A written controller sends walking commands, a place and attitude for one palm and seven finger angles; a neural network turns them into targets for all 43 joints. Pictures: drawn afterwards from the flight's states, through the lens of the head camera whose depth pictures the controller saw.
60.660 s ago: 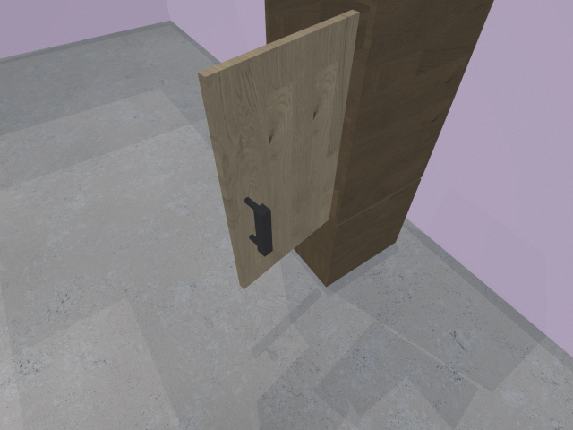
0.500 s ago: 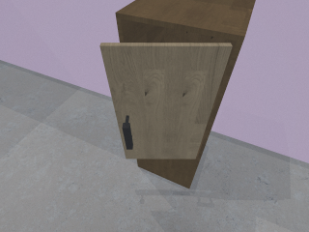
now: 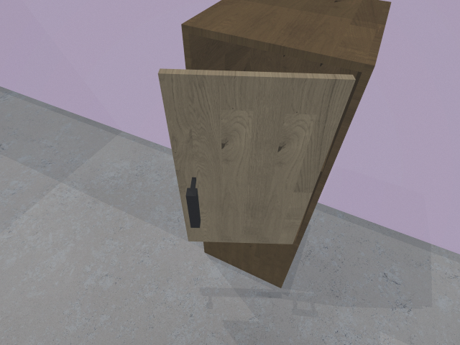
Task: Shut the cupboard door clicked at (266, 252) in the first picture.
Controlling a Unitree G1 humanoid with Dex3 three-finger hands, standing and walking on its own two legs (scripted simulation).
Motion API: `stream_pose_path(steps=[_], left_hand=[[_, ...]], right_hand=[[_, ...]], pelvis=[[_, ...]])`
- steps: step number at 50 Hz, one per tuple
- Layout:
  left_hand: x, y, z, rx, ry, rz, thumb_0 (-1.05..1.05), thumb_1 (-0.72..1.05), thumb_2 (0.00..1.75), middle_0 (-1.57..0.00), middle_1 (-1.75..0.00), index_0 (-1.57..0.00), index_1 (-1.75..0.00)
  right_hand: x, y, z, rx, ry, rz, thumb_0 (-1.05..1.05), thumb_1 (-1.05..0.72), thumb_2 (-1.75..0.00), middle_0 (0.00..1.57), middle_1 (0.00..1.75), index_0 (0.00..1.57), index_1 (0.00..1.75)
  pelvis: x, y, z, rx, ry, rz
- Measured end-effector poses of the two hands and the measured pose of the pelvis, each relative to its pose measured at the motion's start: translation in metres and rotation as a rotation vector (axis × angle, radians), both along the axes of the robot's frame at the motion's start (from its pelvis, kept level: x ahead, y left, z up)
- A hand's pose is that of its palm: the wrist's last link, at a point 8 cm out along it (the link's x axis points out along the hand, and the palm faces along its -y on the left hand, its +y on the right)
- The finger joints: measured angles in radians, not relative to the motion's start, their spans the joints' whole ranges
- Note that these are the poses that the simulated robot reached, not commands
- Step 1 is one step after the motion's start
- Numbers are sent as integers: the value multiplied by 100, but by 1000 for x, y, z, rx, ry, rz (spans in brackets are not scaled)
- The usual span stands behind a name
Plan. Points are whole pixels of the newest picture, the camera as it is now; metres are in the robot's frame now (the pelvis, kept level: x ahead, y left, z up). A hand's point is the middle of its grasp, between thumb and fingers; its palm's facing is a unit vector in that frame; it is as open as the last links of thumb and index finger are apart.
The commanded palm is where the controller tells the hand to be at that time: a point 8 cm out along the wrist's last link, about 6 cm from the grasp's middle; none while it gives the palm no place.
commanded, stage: look again from close up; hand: left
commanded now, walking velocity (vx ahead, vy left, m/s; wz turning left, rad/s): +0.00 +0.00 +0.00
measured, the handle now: (194, 202) +0.47 +0.12 -0.11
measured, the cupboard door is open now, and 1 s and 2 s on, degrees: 24 24 24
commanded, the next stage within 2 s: shuffle to correct the standing spot in 0.48 s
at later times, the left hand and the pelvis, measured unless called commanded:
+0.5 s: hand out of the picture +0.06 +0.24 -0.17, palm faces -0.02 -0.95 -0.30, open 7.3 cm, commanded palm none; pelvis +0.00 +0.01 +0.00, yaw +0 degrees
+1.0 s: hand out of the picture -0.01 +0.16 -0.19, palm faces -0.01 -0.99 -0.16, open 7.3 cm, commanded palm none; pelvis +0.00 -0.02 -0.01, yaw -2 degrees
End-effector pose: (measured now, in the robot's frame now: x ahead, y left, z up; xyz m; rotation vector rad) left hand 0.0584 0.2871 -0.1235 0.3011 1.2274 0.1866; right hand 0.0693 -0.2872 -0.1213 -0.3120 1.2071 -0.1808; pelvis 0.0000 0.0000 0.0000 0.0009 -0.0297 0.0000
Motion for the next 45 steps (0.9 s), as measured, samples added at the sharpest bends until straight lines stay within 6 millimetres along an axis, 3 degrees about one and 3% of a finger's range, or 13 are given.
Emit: stream_pose_path(steps=[15,33,39,45], left_hand=[[-7,-1,-5,-22,22,2,0,91,89,-20,-30,-21,-29],[-10,0,-8,-32,23,10,0,91,89,-20,-30,-20,-29],[-25,-19,-19,-71,77,26,0,91,89,-20,-30,-20,-29],[-52,-52,-32,-140,164,46,0,91,89,-20,-30,-20,-29]], right_hand=[[-16,12,-3,13,38,-17,0,-90,-90,20,30,20,29],[-14,21,-3,15,26,-18,0,-90,-90,20,30,20,29],[-24,39,-10,50,46,-41,0,-91,-90,20,30,20,29],[-51,57,-22,99,112,-94,0,-91,-90,20,30,20,29]], pelvis=[[-1,6,0,0,1,-3],[-1,11,0,0,-2,-4],[2,9,-1,1,-1,-11],[4,1,-5,8,-1,-20]])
